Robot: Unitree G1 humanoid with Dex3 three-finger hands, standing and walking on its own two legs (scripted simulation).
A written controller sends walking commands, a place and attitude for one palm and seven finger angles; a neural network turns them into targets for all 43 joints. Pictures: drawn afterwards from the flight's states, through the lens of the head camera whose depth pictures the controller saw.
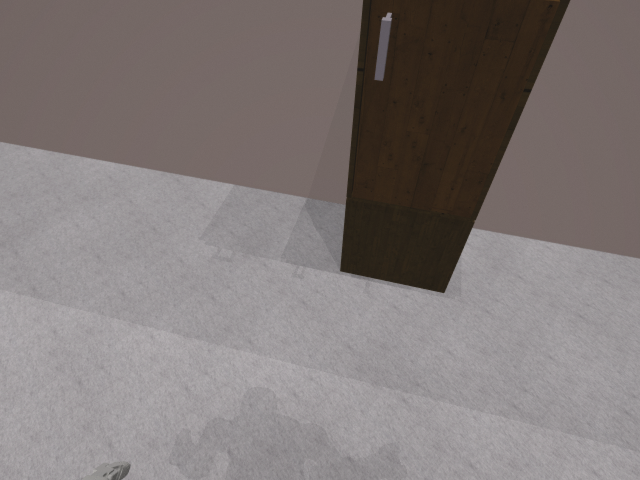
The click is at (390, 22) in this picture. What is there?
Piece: cupboard door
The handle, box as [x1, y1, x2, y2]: [374, 13, 391, 80]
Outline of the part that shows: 391,13 387,13 386,16 383,17 381,20 374,79 382,80 383,78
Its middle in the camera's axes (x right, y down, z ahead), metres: +0.14 -0.44 +0.88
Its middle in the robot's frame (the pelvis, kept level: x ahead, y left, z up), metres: +0.97 -0.09 +0.14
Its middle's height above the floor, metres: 0.91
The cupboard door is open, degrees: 0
